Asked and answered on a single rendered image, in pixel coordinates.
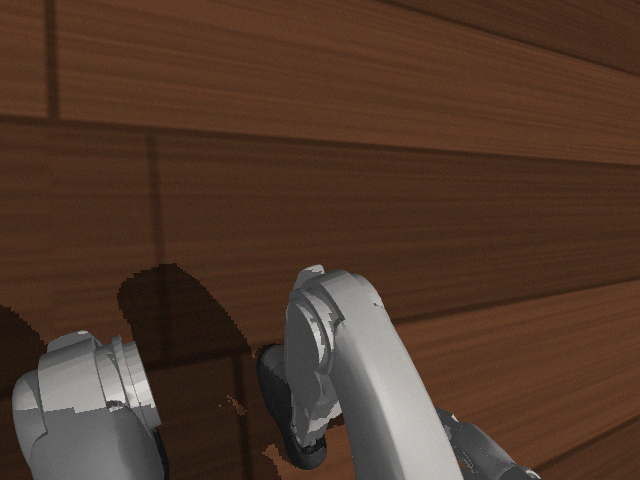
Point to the right robot foot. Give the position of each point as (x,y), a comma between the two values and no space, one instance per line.
(277,397)

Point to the left robot foot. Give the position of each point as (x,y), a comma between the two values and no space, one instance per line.
(162,452)

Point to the right robot hand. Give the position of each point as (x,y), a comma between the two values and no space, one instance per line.
(475,449)

